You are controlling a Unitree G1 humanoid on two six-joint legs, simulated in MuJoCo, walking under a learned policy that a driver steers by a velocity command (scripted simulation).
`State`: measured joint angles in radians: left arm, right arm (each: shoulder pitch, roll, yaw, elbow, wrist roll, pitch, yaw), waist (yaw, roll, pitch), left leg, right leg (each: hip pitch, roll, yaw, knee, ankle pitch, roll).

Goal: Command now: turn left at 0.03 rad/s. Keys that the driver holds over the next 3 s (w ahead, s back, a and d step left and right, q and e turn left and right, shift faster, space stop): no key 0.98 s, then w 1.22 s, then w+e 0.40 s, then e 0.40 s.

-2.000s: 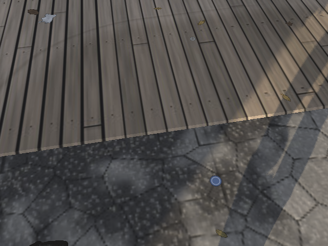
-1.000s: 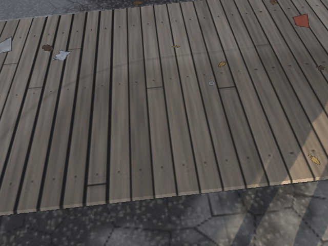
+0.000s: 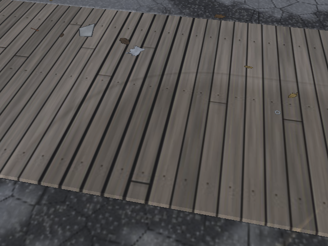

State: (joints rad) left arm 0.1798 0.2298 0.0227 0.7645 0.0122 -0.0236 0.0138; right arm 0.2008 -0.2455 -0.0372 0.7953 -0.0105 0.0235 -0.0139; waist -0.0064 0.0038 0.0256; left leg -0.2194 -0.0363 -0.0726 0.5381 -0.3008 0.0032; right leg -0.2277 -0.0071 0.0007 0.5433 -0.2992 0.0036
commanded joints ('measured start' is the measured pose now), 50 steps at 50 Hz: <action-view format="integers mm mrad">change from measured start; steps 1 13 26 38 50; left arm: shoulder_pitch -12 0 23 48 90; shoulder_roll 120 109 110 103 87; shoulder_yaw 28 23 16 8 3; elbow -51 40 152 221 268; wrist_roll -2 -5 -8 -11 -12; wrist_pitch -12 -12 -9 -3 4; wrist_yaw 4 2 9 14 17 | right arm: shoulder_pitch -16 7 18 42 90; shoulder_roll -95 -98 -86 -73 -46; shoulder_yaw -24 -30 -27 -16 0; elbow -43 55 174 251 301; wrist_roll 1 5 7 8 10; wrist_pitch -13 -9 -11 -16 -20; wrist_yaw -8 -27 -34 -38 -40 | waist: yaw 7 3 5 7 10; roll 4 -5 -7 -5 -13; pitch -45 -23 0 13 -3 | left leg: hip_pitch -1 37 44 32 26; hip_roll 55 58 50 48 32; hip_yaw -55 -49 -27 -11 18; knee -75 -89 -117 -132 -132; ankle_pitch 205 225 205 187 92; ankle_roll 17 5 -5 -12 -14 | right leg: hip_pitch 28 23 25 27 38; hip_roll -58 -41 -32 -26 -15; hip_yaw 62 51 51 52 52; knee -85 -115 -149 -167 -187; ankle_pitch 198 188 160 144 29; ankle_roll -29 -31 -38 -45 -53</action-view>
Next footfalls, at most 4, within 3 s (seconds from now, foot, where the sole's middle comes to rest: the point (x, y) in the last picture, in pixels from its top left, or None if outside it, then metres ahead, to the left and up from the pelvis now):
1.74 right None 0.45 -0.10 -0.77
2.28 left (141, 192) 0.76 0.14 -0.77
2.80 right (197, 150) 0.99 -0.14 -0.77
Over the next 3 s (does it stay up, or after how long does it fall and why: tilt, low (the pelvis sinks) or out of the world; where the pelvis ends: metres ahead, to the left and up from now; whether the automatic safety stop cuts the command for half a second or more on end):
stays up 0.90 -0.04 0.00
